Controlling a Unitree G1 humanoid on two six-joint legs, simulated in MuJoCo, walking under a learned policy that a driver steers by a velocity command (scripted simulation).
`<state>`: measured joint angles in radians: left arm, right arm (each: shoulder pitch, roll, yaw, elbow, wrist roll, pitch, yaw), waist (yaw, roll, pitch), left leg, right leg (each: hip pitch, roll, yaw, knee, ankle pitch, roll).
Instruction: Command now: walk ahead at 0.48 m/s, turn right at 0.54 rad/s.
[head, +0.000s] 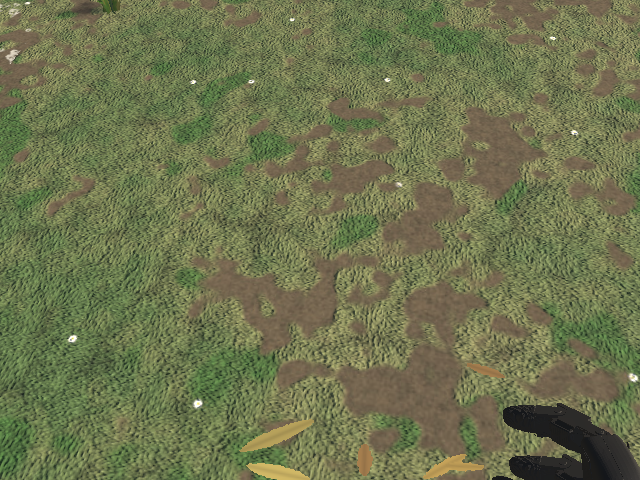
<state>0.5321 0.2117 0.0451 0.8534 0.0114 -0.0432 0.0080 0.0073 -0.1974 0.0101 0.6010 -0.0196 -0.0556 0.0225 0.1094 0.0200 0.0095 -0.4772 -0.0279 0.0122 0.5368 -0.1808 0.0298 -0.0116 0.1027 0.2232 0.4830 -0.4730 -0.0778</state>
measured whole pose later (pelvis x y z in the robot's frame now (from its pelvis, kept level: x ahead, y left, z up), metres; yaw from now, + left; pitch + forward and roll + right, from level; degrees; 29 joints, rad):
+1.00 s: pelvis +0.36 -0.06 +0.02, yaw -11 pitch +1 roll +0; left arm 0.25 0.22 0.04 0.73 0.02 -0.02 0.03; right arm 0.23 -0.23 -0.05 0.74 -0.03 0.07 0.02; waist 0.00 0.02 0.02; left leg -0.41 0.03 0.03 0.81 -0.42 -0.01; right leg -0.26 0.01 -0.19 0.45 -0.22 -0.09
